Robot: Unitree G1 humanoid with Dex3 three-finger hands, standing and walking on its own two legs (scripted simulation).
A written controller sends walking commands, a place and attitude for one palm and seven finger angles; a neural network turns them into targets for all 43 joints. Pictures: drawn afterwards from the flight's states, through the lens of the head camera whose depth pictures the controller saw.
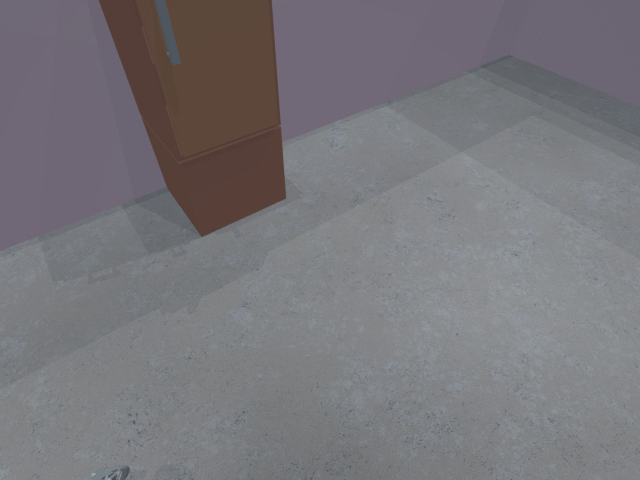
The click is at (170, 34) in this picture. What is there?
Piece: cupboard door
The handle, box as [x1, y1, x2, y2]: [154, 0, 180, 64]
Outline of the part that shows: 154,0 168,50 167,55 173,64 180,63 165,1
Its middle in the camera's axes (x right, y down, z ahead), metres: -0.43 -0.58 +1.06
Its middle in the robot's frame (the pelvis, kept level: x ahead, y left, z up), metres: +1.17 +0.49 +0.08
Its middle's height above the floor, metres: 0.85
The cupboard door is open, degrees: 0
